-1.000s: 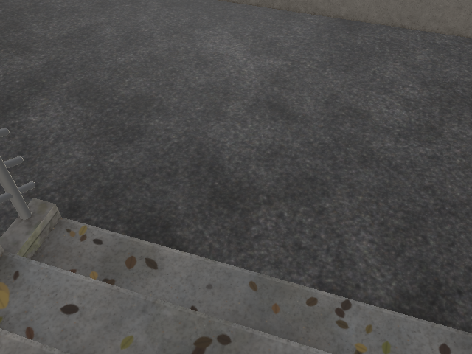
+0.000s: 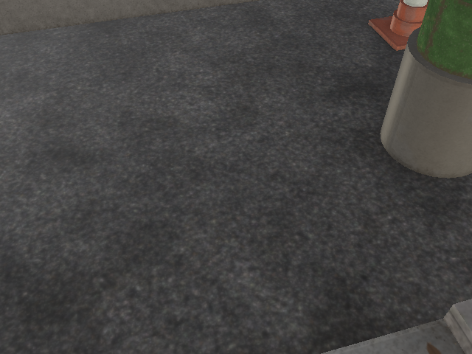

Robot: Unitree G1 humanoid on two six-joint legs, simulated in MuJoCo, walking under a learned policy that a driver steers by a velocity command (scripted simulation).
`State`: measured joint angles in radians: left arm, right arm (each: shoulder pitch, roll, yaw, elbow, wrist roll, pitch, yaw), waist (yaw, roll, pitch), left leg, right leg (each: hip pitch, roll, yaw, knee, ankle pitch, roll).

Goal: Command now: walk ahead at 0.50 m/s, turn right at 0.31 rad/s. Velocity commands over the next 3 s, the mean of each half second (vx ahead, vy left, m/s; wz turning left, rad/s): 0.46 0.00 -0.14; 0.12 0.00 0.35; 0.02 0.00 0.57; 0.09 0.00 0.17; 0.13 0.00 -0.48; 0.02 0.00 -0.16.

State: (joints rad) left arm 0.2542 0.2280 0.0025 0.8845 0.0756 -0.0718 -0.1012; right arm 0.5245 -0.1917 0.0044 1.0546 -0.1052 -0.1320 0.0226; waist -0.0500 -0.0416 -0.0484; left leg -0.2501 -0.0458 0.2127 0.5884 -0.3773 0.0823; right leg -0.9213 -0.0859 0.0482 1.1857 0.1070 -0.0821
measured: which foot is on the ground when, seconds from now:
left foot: down 0.00-0.26, up 0.28-0.56, down 0.58-1.00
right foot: up 0.00-0.26, down 0.28-0.60, up 0.62-0.98, down 1.00-1.00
